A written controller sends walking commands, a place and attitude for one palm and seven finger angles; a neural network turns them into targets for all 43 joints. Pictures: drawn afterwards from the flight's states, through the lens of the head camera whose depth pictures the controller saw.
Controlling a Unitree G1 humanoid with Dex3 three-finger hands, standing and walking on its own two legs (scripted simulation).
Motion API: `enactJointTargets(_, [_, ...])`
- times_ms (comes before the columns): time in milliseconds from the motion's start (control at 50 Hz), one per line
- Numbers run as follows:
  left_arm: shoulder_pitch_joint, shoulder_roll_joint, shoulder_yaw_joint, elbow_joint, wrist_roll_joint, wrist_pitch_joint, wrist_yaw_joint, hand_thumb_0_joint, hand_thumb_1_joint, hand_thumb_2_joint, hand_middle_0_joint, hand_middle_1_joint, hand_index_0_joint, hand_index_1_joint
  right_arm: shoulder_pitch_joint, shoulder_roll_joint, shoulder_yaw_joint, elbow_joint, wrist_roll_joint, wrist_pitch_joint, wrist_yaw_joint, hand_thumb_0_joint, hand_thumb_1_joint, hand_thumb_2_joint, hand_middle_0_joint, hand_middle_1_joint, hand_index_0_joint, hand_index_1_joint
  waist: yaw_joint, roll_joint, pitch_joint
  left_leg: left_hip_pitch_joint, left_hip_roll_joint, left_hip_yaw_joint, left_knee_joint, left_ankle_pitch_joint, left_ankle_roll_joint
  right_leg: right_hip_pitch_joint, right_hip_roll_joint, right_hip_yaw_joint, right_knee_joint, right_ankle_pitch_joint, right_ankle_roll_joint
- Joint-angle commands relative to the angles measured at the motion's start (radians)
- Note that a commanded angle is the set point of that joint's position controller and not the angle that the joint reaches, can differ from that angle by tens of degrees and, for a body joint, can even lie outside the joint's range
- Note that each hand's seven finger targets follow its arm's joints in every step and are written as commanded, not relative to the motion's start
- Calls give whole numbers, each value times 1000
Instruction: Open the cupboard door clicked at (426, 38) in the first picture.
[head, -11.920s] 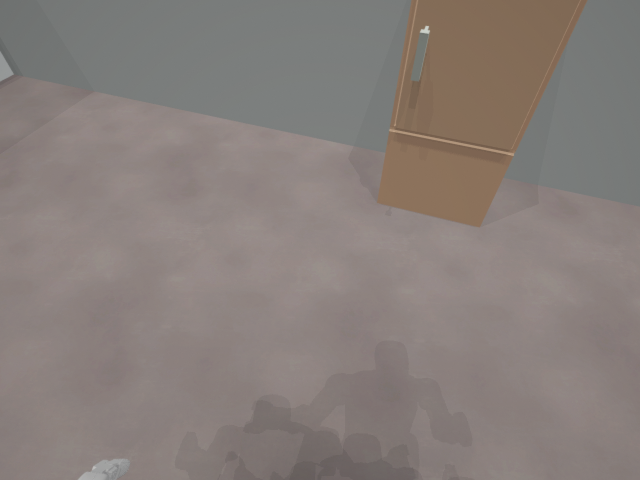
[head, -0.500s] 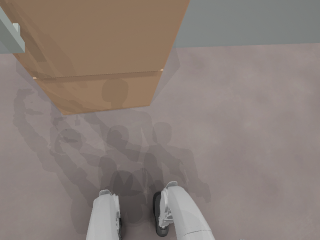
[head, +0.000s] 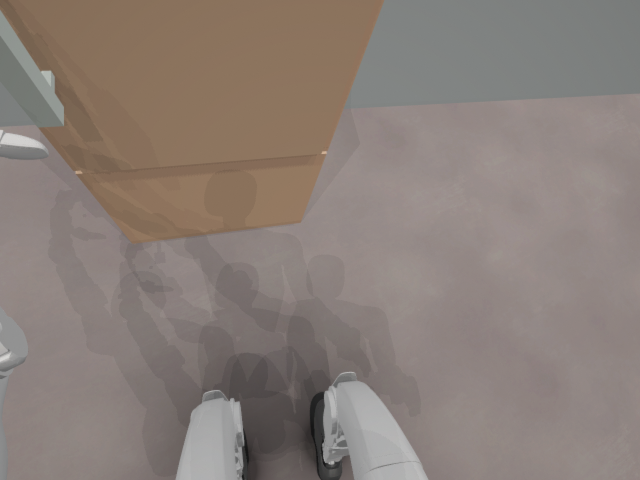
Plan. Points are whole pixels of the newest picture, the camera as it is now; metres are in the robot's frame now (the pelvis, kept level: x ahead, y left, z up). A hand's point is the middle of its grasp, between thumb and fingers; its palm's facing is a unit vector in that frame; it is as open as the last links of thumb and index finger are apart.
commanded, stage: slide the fingers in behind the handle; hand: left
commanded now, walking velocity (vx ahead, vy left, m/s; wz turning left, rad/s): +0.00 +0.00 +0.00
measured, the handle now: (17, 51) +0.57 +0.28 +0.06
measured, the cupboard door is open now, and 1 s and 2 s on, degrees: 0 0 1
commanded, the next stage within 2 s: close the thumb around the handle in 0.92 s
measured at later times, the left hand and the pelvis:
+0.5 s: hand (30, 90) +0.52 +0.26 +0.06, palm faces +0.11 -0.99 -0.01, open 14.0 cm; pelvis +0.01 -0.01 +0.01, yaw +1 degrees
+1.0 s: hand (39, 91) +0.52 +0.25 +0.06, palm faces +0.12 -0.99 -0.01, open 14.0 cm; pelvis +0.00 -0.02 +0.00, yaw +1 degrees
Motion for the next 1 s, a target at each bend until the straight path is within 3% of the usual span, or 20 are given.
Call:
enactJointTargets(0, [-369, 287, 17, -231, -19, -82, 21, 0, -500, 300, -300, -1200, -300, -1200, 200, -222, -88, -21, -1, 0, -19, 0, -900, -900, 200, 300, 200, 300, 14, 276, -549, 549, -5, -103, -159, 571, -38, 173, 42, 12, -74, 216, -38])
enactJointTargets(80, [-360, 238, 1, -245, -27, -100, 37, 0, -500, 300, -300, -1200, -300, -1200, 207, -220, -97, -10, -5, -1, -16, 0, -900, -900, 200, 300, 200, 300, 11, 289, -569, 604, -2, -110, -159, 622, -47, 153, 41, 9, -78, 222, -38])
enactJointTargets(120, [-356, 211, -14, -233, -29, -95, 42, 0, -500, 300, -300, -1200, -300, -1200, 206, -216, -98, -6, -5, 0, -15, 0, -900, -900, 200, 300, 200, 300, 6, 263, -550, 584, -3, -104, -161, 603, -42, 168, 41, 10, -83, 227, -37])
enactJointTargets(180, [-334, 213, -7, -258, -25, -99, 51, 0, -500, 300, -300, -1200, -300, -1200, 208, -214, -100, -11, -5, 3, -14, 0, -900, -900, 200, 300, 200, 300, 25, 289, -582, 613, -4, -101, -163, 657, -47, 187, 40, 13, -80, 253, -39])
enactJointTargets(200, [-328, 188, -18, -254, -31, -98, 55, 0, -500, 300, -300, -1200, -300, -1200, 205, -210, -101, -12, -5, 3, -11, 0, -900, -900, 200, 300, 200, 300, 20, 269, -572, 601, -6, -99, -161, 651, -44, 195, 41, 13, -84, 259, -37])
enactJointTargets(240, [-316, 200, -5, -248, -32, -99, 65, 0, -500, 300, -300, -1200, -300, -1200, 200, -209, -100, -16, -3, 5, -11, 0, -900, -900, 200, 300, 200, 300, 24, 223, -554, 547, -11, -85, -164, 600, -34, 243, 42, 21, -88, 271, -36])
enactJointTargets(280, [-327, 206, -4, -231, -23, -105, 74, 0, -500, 300, -300, -1200, -300, -1200, 196, -209, -98, -16, -3, 7, -13, 0, -900, -900, 200, 300, 200, 300, 23, 227, -537, 530, -12, -82, -167, 576, -34, 239, 40, 23, -83, 263, -37])
enactJointTargets(300, [-356, 171, -33, -243, -25, -109, 78, 0, -500, 300, -300, -1200, -300, -1200, 193, -204, -99, -14, -3, 4, -12, 0, -900, -900, 200, 300, 200, 300, 7, 235, -535, 534, -14, -78, -165, 561, -31, 227, 40, 25, -86, 259, -35])
enactJointTargets(340, [-353, 195, -12, -215, -23, -116, 88, 0, -500, 300, -300, -1200, -300, -1200, 191, -206, -97, -12, -4, 0, -13, 0, -900, -900, 200, 300, 200, 300, 11, 205, -516, 490, -18, -72, -165, 511, -27, 252, 40, 30, -89, 248, -35])
enactJointTargets(400, [-368, 173, -30, -240, -19, -133, 93, 0, -500, 300, -300, -1200, -300, -1200, 188, -202, -98, -13, -7, -3, -13, 0, -900, -900, 200, 300, 200, 300, 15, 239, -561, 520, -20, -71, -159, 538, -29, 256, 37, 35, -80, 265, -37])
enactJointTargets(480, [-346, 148, -43, -220, -22, -131, 92, 0, -500, 300, -300, -1200, -300, -1200, 188, -202, -100, -10, -3, -1, -12, 0, -900, -900, 200, 300, 200, 300, 10, 211, -559, 509, -20, -68, -156, 546, -26, 267, 37, 36, -79, 286, -35])
enactJointTargets(520, [-353, 148, -40, -223, -26, -126, 96, 0, -500, 300, -300, -1200, -300, -1200, 185, -201, -100, -12, -3, -1, -13, 0, -900, -900, 200, 300, 200, 300, 12, 210, -555, 494, -23, -61, -157, 524, -23, 280, 36, 40, -84, 284, -33])
enactJointTargets(560, [-336, 214, 9, -215, -24, -128, 101, 0, -500, 300, -300, -1200, -300, -1200, 186, -207, -99, -18, -3, -1, -16, 0, -900, -900, 200, 300, 200, 300, 26, 194, -559, 459, -26, -57, -156, 509, -20, 313, 37, 47, -78, 294, -36])
enactJointTargets(680, [-376, 222, -6, -201, -13, -137, 97, 0, -500, 300, -300, -1200, -300, -1200, 178, -205, -92, -17, 0, -8, -21, 0, -900, -900, 200, 300, 200, 300, 13, 196, -546, 424, -26, -50, -152, 457, -15, 310, 36, 55, -77, 269, -32])
enactJointTargets(720, [-392, 195, -28, -216, -15, -143, 91, 0, -500, 300, -300, -1200, -300, -1200, 180, -203, -96, -12, 0, -12, -20, 0, -900, -900, 200, 300, 200, 300, 9, 216, -578, 455, -28, -55, -146, 469, -17, 292, 35, 53, -75, 263, -32])
enactJointTargets(760, [-381, 179, -31, -189, -23, -139, 85, 0, -500, 300, -300, -1200, -300, -1200, 184, -204, -95, -10, -1, -13, -21, 0, -900, -900, 200, 300, 200, 300, 6, 220, -551, 460, -26, -58, -147, 476, -17, 272, 35, 48, -75, 260, -35])
enactJointTargets(800, [-377, 207, -13, -208, -23, -134, 82, 0, -500, 300, -300, -1200, -300, -1200, 187, -210, -97, -8, -2, -11, -21, 0, -900, -900, 200, 300, 200, 300, 18, 221, -588, 473, -25, -60, -148, 497, -20, 290, 34, 49, -73, 277, -33])
enactJointTargets(840, [-369, 164, -42, -177, -27, -116, 80, 0, -500, 300, -300, -1200, -300, -1200, 185, -205, -95, -5, 0, -11, -20, 0, -900, -900, 200, 300, 200, 300, 5, 195, -546, 448, -25, -58, -150, 474, -17, 279, 34, 47, -81, 265, -30])
enactJointTargets(940, [-389, 234, -9, -147, -11, -109, 90, 0, -500, 300, -300, -1200, -300, -1200, 183, -209, -87, -14, 2, -15, -27, 0, -900, -900, 200, 300, 200, 300, 6, 166, -519, 359, -30, -46, -144, 397, -8, 308, 35, 60, -83, 230, -28])
enactJointTargets(980, [-421, 247, -5, -196, -9, -129, 90, 0, -500, 300, -300, -1200, -300, -1200, 190, -210, -88, -12, -2, -18, -25, 0, -900, -900, 200, 300, 200, 300, 9, 211, -575, 413, -28, -52, -142, 439, -12, 302, 36, 57, -72, 252, -32])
